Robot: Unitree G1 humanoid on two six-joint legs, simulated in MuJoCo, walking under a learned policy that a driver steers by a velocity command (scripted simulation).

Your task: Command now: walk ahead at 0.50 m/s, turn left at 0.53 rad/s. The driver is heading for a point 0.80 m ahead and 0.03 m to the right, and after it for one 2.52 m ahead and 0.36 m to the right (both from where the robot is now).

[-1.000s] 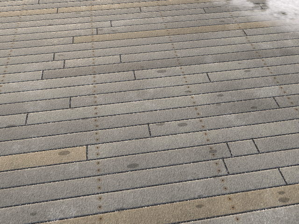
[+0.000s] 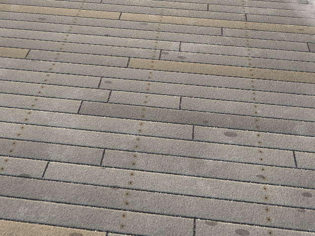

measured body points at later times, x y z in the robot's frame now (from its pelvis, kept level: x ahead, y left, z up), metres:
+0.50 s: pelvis +0.28 -0.04 +0.01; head +0.30 -0.04 +0.46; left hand +0.35 +0.26 -0.09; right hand +0.43 -0.28 -0.11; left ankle +0.17 +0.07 -0.64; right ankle +0.35 -0.12 -0.73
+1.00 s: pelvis +0.51 +0.05 +0.01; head +0.52 +0.06 +0.46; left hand +0.61 +0.34 -0.10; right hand +0.62 -0.22 -0.09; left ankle +0.50 +0.16 -0.73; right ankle +0.51 -0.10 -0.64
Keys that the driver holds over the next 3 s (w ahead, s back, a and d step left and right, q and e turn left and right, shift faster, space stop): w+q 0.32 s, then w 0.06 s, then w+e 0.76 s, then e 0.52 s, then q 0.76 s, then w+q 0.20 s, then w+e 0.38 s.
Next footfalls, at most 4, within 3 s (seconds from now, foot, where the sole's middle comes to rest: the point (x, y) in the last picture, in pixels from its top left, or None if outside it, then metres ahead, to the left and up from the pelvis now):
0.36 right None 0.39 -0.11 -0.77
0.80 left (123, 214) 0.54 0.16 -0.77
1.30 right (187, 160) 0.80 -0.12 -0.77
1.80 left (145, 143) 0.90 0.08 -0.77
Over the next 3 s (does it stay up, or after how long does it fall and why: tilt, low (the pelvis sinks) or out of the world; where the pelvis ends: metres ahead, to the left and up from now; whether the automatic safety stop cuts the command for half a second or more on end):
stays up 0.97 0.01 0.00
